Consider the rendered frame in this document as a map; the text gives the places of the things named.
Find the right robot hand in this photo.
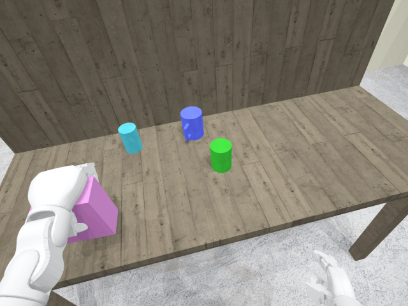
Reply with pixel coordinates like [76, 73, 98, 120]
[306, 250, 356, 306]

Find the table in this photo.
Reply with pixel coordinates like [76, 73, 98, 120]
[0, 0, 408, 306]

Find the left robot hand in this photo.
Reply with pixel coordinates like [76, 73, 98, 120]
[28, 163, 99, 238]

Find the left robot forearm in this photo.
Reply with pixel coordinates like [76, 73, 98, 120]
[0, 205, 72, 306]

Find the sponge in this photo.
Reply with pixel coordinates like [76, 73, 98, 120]
[30, 176, 118, 244]

